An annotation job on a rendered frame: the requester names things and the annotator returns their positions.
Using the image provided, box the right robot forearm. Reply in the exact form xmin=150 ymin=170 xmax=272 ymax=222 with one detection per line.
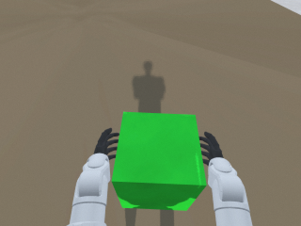
xmin=208 ymin=157 xmax=253 ymax=226

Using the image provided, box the carton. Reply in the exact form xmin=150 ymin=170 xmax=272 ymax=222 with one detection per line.
xmin=111 ymin=112 xmax=207 ymax=211

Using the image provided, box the robot left hand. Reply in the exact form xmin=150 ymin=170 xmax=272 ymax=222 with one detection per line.
xmin=94 ymin=128 xmax=119 ymax=160

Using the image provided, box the left robot forearm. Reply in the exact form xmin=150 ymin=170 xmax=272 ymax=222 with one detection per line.
xmin=67 ymin=153 xmax=111 ymax=226

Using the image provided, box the robot right hand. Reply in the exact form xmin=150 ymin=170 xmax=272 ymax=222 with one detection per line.
xmin=198 ymin=131 xmax=224 ymax=166

